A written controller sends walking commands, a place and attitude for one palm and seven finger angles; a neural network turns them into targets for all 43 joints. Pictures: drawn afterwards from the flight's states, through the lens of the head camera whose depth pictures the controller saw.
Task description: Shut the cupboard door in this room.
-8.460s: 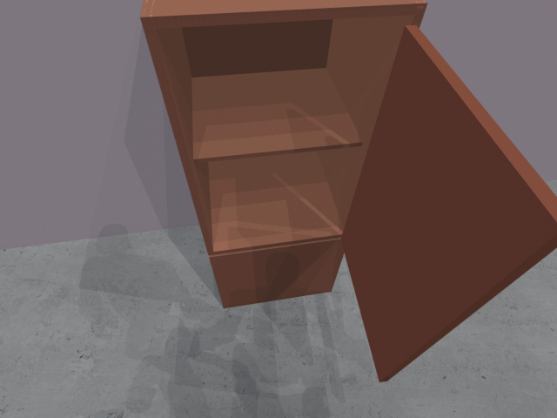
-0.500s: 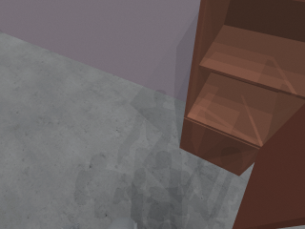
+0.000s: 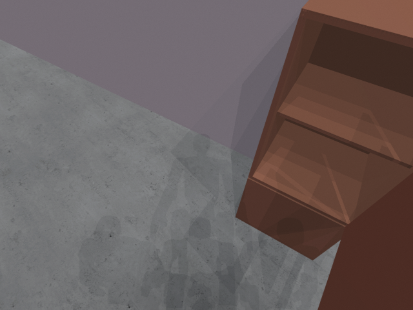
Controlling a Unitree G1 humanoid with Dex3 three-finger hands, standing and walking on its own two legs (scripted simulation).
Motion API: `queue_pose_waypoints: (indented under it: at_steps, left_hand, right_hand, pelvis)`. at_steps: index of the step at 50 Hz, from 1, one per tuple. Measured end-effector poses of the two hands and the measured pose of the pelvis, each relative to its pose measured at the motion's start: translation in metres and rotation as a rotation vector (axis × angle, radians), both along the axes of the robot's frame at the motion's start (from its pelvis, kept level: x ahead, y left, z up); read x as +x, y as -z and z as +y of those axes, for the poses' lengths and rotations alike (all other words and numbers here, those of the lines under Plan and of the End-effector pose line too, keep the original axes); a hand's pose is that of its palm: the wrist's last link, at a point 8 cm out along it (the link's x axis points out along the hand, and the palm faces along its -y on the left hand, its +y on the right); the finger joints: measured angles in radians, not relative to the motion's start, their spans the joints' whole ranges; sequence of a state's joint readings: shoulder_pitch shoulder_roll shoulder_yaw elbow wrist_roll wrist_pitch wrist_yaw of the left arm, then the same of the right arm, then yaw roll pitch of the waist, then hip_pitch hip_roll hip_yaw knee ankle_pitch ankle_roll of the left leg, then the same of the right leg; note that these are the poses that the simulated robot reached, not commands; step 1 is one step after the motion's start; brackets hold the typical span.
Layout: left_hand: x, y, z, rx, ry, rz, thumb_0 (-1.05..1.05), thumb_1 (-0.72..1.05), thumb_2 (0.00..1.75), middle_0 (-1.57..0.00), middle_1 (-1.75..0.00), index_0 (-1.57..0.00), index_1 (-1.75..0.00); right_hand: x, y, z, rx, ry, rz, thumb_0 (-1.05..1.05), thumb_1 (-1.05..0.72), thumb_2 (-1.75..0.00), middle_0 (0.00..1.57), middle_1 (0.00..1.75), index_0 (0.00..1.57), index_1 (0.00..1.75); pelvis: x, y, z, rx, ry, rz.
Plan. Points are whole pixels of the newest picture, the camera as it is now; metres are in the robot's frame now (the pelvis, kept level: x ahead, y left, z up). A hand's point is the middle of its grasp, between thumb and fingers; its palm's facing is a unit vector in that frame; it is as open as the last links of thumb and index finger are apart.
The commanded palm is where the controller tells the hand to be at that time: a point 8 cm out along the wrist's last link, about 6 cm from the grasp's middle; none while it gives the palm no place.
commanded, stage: turn or walk to find it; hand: left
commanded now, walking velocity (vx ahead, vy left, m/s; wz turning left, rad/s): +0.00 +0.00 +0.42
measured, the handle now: out of the picture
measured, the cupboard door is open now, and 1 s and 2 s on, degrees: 87 85 90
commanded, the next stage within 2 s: stand and wait in 0.26 s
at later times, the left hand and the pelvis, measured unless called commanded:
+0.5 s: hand out of the picture +0.00 +0.14 -0.15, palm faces +0.19 -0.94 -0.27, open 7.4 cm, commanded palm none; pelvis +0.00 -0.05 +0.00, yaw +11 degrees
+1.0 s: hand out of the picture +0.02 +0.14 -0.16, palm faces +0.33 -0.91 -0.27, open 7.4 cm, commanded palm none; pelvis -0.01 -0.07 -0.01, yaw +19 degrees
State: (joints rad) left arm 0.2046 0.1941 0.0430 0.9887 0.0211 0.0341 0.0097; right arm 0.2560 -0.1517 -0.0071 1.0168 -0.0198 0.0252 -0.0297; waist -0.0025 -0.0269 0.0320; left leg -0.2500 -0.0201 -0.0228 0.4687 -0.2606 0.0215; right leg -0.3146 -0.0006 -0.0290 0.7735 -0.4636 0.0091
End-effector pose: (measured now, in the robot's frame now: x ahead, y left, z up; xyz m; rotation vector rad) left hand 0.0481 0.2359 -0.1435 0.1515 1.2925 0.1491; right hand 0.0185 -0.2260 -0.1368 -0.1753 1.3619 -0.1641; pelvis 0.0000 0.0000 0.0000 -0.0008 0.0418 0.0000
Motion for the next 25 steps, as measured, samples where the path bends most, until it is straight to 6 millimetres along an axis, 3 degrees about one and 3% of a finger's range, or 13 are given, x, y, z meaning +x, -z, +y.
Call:
queue_pose_waypoints:
  at_steps: [6,13,17,25]
  left_hand:
    - [0.000,-0.015,0.002,0.062,-0.027,0.008,0.01,0.90,0.90,-0.20,-0.30,-0.20,-0.30]
    - [0.002,-0.028,-0.017,0.129,-0.069,-0.085,0.01,0.90,0.90,-0.20,-0.30,-0.20,-0.30]
    - [-0.011,-0.036,-0.029,0.134,-0.115,-0.093,0.01,0.90,0.90,-0.20,-0.30,-0.20,-0.30]
    - [-0.061,-0.025,-0.052,0.081,-0.169,0.012,0.01,0.90,0.90,-0.21,-0.30,-0.20,-0.30]
  right_hand:
    - [-0.004,0.008,-0.014,0.027,-0.028,0.049,0.00,-0.91,-0.89,0.20,0.30,0.20,0.30]
    - [0.014,0.024,-0.058,0.032,-0.067,0.047,0.00,-0.90,-0.89,0.20,0.30,0.20,0.30]
    - [0.040,0.018,-0.074,0.022,-0.124,0.023,0.00,-0.91,-0.89,0.19,0.30,0.21,0.31]
    - [0.047,0.016,-0.071,0.022,-0.164,0.072,0.00,-0.91,-0.89,0.19,0.30,0.21,0.31]
  pelvis:
    - [-0.004,-0.003,-0.012,0.000,-0.054,0.029]
    - [-0.004,0.005,-0.042,0.030,-0.122,0.013]
    - [-0.002,-0.001,-0.050,0.055,-0.157,-0.005]
    - [0.000,-0.003,-0.054,0.057,-0.183,-0.020]
